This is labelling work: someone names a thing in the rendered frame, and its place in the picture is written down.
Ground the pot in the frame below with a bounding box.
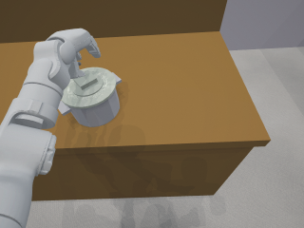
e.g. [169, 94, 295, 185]
[58, 72, 122, 127]

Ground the left robot forearm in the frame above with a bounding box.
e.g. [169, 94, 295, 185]
[0, 35, 76, 140]

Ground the lid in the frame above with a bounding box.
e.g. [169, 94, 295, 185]
[61, 67, 117, 109]

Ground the robot left hand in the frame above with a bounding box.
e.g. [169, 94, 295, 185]
[49, 28, 101, 79]

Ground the left robot upper arm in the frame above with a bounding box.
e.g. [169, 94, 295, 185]
[0, 123, 57, 228]

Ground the table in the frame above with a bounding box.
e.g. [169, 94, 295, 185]
[0, 0, 271, 201]

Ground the knob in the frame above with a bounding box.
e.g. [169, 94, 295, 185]
[73, 70, 98, 90]

